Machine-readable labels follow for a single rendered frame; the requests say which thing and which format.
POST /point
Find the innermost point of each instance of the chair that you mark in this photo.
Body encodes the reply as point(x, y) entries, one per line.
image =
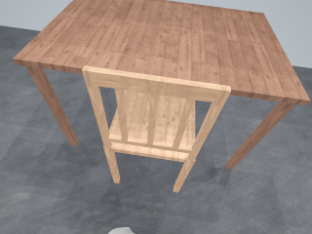
point(155, 116)

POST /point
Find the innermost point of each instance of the table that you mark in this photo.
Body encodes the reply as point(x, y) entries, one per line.
point(171, 39)

